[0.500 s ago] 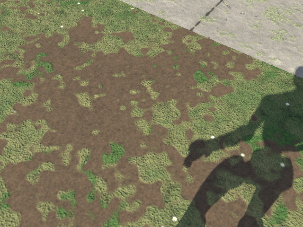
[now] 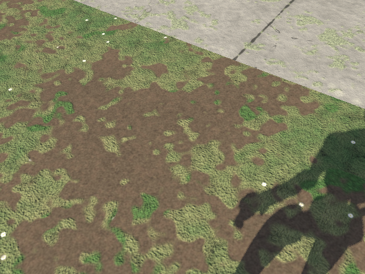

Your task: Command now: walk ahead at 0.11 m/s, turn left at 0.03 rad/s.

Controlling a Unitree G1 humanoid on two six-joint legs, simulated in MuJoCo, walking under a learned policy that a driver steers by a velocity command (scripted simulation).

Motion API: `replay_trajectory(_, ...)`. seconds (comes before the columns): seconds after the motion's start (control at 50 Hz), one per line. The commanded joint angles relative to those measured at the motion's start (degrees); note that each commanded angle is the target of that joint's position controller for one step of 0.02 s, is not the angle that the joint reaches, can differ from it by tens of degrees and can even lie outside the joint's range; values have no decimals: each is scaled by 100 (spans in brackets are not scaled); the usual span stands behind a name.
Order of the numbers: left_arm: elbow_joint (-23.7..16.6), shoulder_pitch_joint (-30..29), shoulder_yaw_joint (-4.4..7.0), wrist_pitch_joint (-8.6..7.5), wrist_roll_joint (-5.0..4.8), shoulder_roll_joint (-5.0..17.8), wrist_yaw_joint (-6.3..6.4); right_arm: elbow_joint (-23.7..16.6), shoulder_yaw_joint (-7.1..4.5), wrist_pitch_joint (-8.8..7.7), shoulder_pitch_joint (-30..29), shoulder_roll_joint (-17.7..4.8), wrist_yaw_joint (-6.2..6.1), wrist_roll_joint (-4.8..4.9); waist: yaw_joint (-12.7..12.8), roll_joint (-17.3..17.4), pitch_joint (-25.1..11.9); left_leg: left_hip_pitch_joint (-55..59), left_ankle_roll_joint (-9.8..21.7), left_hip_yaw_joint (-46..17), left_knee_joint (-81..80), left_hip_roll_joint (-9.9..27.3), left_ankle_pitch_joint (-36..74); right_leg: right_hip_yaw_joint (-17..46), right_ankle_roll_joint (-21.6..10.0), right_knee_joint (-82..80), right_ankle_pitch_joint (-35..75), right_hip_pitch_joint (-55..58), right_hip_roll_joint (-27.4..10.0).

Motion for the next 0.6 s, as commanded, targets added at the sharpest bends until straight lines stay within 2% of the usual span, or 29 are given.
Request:
replay_trajectory(0.02, -200, 82, 189, -41, -71, 826, 80, -255, -208, -71, -93, -634, -45, 72, 37, -271, 11, -277, 254, -162, -263, 64, -1602, 309, -375, -611, -1564, -424, -166)
replay_trajectory(0.06, -255, 169, 187, -95, -109, 835, 111, -257, -203, -192, -62, -571, -37, 129, 86, -335, 462, -894, 348, -199, -97, 84, -2229, 732, -647, -800, -2502, -612, -395)
replay_trajectory(0.08, -235, 306, 203, -156, -138, 888, 108, -263, -194, -297, -64, -501, -12, 155, 120, -447, 542, -1108, 350, -149, 113, 87, -2062, 1095, -815, -943, -2673, -505, -617)
replay_trajectory(0.12, -160, 529, 275, -242, -178, 1096, 88, -280, -182, -495, -106, -350, 60, 198, 107, -923, 512, -1311, 282, 267, 811, -6, -1186, 2095, -1229, -1504, -2875, -192, -1315)
replay_trajectory(0.14, -177, 498, 291, -250, -191, 1144, 73, -281, -188, -556, -108, -361, 88, 224, 66, -1029, 564, -1257, 325, 309, 854, 35, -990, 2382, -1370, -1679, -2766, -232, -1523)
replay_trajectory(0.16, -225, 365, 289, -250, -211, 1137, 47, -237, -192, -601, 11, -377, 114, 247, -42, -1057, 605, -911, 415, 284, 538, 77, -952, 2329, -1358, -1646, -2475, -467, -1521)
replay_trajectory(0.18, -327, 73, 261, -239, -229, 1046, 13, -77, -218, -628, 373, -419, 131, 255, -263, -972, 549, -139, 500, 274, 5, 65, -785, 1912, -1181, -1457, -2018, -859, -1268)
replay_trajectory(0.2, -496, -340, 196, -250, -225, 827, -3, 166, -295, -656, 914, -602, 145, 243, -529, -675, 469, 499, 581, -26, -368, 166, -643, 1215, -869, -891, -1263, -1190, -813)
replay_trajectory(0.22, -683, -595, 115, -331, -187, 532, -13, 374, -420, -689, 1497, -990, 133, 229, -664, 344, 297, 1360, 891, -1344, -951, 797, -742, 241, -430, 680, -226, -1925, -91)
replay_trajectory(0.24, -886, -664, 122, -477, -155, 594, 5, 431, -565, -707, 2014, -1524, 193, 208, -838, 1554, 31, 2402, 1520, -3218, -1555, 1848, 75, -113, -170, 2324, -546, -3043, 386)
replay_trajectory(0.26, -872, -611, 198, -549, -212, 815, -2, 402, -448, -742, 2001, -1184, 204, 118, -727, 1109, 22, 2701, 1785, -3569, -1520, 2187, 734, 329, -204, 3386, -1507, -3800, 265)
replay_trajectory(0.28, -831, -466, 195, -583, -306, 776, -52, 377, -373, -769, 1889, -953, 200, 84, -557, 655, 71, 2833, 1715, -3197, -1403, 2154, 966, 525, -360, 3875, -1294, -4169, 44)
replay_trajectory(0.3, -809, -485, 169, -590, -325, 669, -101, 349, -327, -761, 1802, -833, 191, 75, -487, 382, 61, 2877, 1569, -2707, -1439, 2032, 1101, 462, -475, 3982, -902, -4401, -146)
replay_trajectory(0.32, -854, -648, 167, -591, -281, 627, -156, 373, -269, -720, 1730, -724, 192, 93, -451, 238, 215, 2793, 1408, -2264, -1548, 1918, 1534, 377, -521, 3811, -561, -4544, -306)
replay_trajectory(0.36, -927, -800, 133, -559, -228, 449, -287, 412, -176, -612, 1706, -519, 160, 100, -382, 406, 223, 2385, 1147, -1520, -1798, 1593, 2043, 153, -463, 3209, -49, -4146, -442)
replay_trajectory(0.4, -1041, -1048, 46, -527, -159, 230, -392, 371, -164, -553, 1568, -601, 78, 144, -363, 351, 285, 1730, 1093, -946, -2028, 1325, 2115, -115, -259, 2334, 553, -3568, -333)
replay_trajectory(0.44, -1217, -1485, -37, -534, -140, 79, -436, 343, -198, -552, 1495, -848, -6, 145, -420, 359, 390, 975, 1006, -528, -2264, 1098, 1876, -321, -130, 1183, 1294, -2680, -121)
replay_trajectory(0.48, -1323, -1685, 0, -512, -182, 265, -419, 424, -249, -593, 1687, -1055, -28, 157, -440, 520, 453, 767, 983, -516, -2481, 1243, 1651, -329, -129, 606, 1731, -2075, 29)
replay_trajectory(0.52, -1385, -1715, 65, -498, -213, 500, -394, 490, -273, -614, 1677, -1076, -21, 213, -323, 569, 544, 1046, 889, -484, -2417, 1445, 1863, -166, -285, 247, 1861, -1972, 32)
replay_trajectory(0.54, -1383, -1642, 109, -500, -209, 604, -383, 509, -284, -605, 1645, -1081, -14, 213, -224, 562, 487, 1272, 814, -436, -2228, 1519, 2366, -137, -388, 147, 1814, -1872, 59)
replay_trajectory(0.56, -1347, -1439, 166, -496, -195, 716, -364, 514, -304, -584, 1598, -1129, -8, 192, -75, 606, 291, 1490, 729, -353, -1864, 1543, 3274, -175, -502, 136, 1687, -1598, 148)
replay_trajectory(0.58, -1238, -1002, 246, -478, -181, 846, -332, 513, -325, -542, 1551, -1179, -7, 165, 180, 672, -63, 1598, 633, -230, -1248, 1487, 4273, -285, -634, 167, 1529, -1030, 294)
replay_trajectory(0.6, -971, -138, 370, -444, -192, 1018, -283, 501, -305, -482, 1524, -1129, -14, 129, 600, 625, -588, 1382, 498, -48, -202, 1274, 4865, -416, -789, 161, 1443, 46, 453)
